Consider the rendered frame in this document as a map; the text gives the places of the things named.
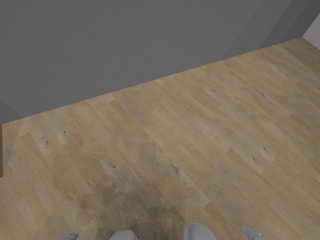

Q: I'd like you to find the robot thigh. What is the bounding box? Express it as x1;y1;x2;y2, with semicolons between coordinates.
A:
182;223;217;240
109;230;140;240

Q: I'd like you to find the right robot thigh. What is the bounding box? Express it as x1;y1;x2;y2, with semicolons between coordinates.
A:
182;223;217;240

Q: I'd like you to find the left robot thigh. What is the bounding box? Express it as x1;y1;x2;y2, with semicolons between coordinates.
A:
109;230;140;240

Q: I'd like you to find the robot right hand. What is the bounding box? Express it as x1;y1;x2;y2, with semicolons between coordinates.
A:
240;226;267;240

